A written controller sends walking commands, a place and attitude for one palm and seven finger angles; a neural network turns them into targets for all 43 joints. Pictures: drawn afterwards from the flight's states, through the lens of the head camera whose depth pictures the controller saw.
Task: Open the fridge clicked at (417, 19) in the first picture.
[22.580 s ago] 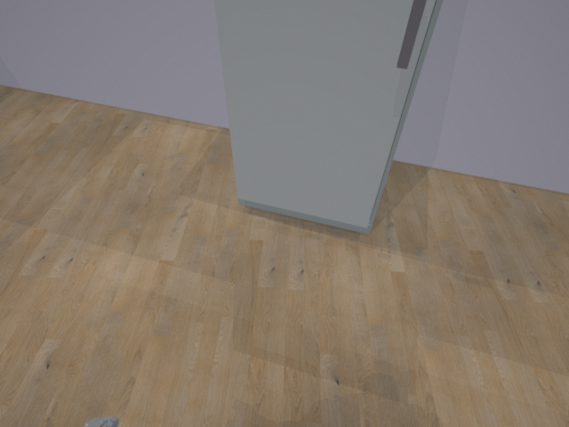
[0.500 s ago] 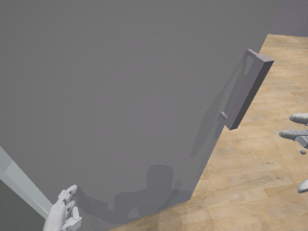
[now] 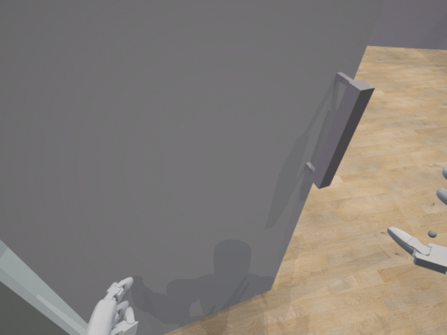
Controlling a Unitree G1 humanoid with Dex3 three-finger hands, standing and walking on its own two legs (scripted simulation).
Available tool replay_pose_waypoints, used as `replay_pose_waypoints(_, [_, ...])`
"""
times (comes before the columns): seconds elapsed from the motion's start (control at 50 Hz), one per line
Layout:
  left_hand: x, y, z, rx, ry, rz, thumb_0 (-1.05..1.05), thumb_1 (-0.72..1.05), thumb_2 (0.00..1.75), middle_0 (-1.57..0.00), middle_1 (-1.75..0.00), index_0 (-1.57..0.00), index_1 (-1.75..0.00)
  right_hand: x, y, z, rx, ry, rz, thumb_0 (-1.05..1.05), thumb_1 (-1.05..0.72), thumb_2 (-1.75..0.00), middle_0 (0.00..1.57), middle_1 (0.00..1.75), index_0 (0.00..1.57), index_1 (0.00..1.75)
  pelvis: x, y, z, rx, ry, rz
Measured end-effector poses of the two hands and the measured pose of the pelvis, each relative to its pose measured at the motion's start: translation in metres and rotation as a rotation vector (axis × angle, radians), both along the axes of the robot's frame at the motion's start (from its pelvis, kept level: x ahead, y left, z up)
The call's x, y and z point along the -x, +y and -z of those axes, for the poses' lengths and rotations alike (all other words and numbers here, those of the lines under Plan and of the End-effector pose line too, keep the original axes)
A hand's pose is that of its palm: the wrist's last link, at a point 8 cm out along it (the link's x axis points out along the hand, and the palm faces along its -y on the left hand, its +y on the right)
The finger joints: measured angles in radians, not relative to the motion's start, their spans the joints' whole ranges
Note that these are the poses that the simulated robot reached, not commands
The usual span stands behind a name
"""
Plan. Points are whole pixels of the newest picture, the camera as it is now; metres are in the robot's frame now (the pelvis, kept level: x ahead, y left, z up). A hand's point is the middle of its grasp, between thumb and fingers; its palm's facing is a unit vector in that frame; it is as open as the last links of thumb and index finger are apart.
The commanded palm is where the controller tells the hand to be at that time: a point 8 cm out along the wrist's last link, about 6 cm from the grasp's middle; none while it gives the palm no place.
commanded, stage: draw the hand back to the body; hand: right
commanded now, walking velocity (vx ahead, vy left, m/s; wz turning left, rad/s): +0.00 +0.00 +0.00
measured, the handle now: (330, 134) +0.42 -0.20 +0.18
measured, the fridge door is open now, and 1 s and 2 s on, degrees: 66 66 66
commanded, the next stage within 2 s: step back with the hand held close in 0.66 s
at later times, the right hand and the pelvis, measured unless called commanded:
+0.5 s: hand (418, 250) +0.20 -0.25 +0.16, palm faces +0.46 +0.79 -0.40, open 7.6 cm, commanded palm +0.14 -0.28 +0.18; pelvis +0.01 +0.02 +0.00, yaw +0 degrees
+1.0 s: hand (411, 242) +0.21 -0.25 +0.16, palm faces +0.38 +0.81 -0.44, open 7.4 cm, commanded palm +0.14 -0.29 +0.18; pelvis -0.01 +0.01 +0.00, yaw +1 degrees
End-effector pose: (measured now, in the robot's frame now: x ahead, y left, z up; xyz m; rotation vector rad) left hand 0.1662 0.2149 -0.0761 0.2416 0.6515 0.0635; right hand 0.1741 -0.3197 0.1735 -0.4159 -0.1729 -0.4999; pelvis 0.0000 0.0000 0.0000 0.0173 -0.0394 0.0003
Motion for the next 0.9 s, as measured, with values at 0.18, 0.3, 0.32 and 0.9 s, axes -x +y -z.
replay_pose_waypoints(0.18, [-0.012,0.01,-0.009,-0.003,-0.026,-0.014,0.01,0.91,0.89,-0.21,-0.3,-0.2,-0.3,0.008,0.016,-0.003,0.032,0.029,-0.043,0.0,-0.4,-0.67,0.23,0.59,0.23,0.59,-0.006,0.004,-0.002,0.003,-0.007,-0.006])
replay_pose_waypoints(0.3, [-0.013,0.016,-0.01,-0.01,-0.026,-0.001,0.01,0.91,0.9,-0.2,-0.3,-0.22,-0.31,0.018,0.025,-0.005,0.046,0.043,-0.04,0.01,-0.62,-0.77,0.22,0.46,0.22,0.46,-0.009,0.01,-0.003,0.002,-0.008,-0.003])
replay_pose_waypoints(0.32, [-0.014,0.017,-0.01,-0.009,-0.026,0.0,0.01,0.91,0.9,-0.2,-0.3,-0.22,-0.31,0.02,0.026,-0.004,0.047,0.046,-0.039,0.01,-0.65,-0.79,0.22,0.44,0.22,0.44,-0.009,0.011,-0.003,0.002,-0.008,-0.002])
replay_pose_waypoints(0.9, [-0.011,0.024,-0.005,-0.012,0.016,-0.019,0.01,0.91,0.9,-0.2,-0.3,-0.24,-0.32,0.014,0.035,-0.019,0.094,-0.023,-0.057,0.02,-0.89,-0.9,0.21,0.3,0.21,0.3,0.0,0.019,-0.003,-0.017,0.003,0.002])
